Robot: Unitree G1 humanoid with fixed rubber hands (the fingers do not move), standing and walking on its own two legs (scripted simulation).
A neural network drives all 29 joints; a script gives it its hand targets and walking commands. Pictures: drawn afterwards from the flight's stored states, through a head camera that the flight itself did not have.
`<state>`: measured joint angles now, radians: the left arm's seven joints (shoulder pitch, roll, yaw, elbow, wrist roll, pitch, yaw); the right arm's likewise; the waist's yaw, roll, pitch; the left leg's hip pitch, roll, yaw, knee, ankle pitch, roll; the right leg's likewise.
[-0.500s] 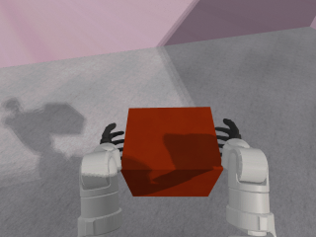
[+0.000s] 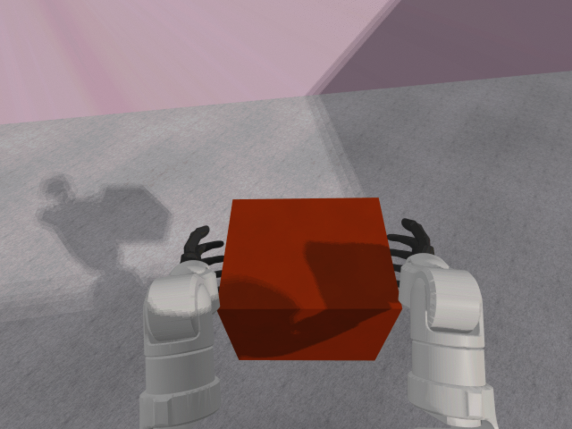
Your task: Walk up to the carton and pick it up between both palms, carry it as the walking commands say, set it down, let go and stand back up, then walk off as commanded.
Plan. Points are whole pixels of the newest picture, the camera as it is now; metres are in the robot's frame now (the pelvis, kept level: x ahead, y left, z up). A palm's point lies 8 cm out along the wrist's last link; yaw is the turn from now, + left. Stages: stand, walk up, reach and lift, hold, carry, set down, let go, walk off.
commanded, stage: carry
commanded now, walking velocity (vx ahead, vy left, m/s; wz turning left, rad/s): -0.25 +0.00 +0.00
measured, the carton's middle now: (305, 282) +0.33 +0.00 +0.02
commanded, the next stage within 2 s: none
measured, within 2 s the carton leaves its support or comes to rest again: neither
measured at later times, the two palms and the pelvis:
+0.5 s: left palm (180, 307) +0.25 +0.15 +0.10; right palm (423, 297) +0.25 -0.14 +0.11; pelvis -0.04 +0.01 +0.00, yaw +0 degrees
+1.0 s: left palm (164, 369) +0.18 +0.16 +0.09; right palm (430, 358) +0.18 -0.13 +0.10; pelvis -0.11 +0.01 +0.00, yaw +0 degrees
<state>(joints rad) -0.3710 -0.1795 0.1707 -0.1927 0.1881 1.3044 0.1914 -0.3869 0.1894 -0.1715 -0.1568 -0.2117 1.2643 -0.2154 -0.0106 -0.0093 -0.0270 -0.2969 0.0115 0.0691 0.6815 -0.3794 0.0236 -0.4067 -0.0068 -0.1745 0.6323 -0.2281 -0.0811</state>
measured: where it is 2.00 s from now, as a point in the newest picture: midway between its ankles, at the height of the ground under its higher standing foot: outside the picture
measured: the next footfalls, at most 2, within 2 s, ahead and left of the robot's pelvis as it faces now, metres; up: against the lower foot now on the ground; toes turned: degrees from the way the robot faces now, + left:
left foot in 0.88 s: -0.04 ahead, +0.11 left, +0.00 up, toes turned +5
right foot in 1.18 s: -0.08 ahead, -0.13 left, +0.00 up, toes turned -7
